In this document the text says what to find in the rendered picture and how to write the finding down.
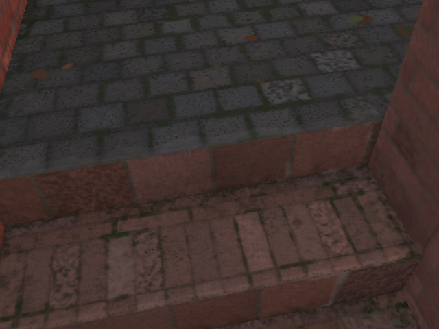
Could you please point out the stairs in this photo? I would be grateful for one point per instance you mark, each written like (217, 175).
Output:
(288, 232)

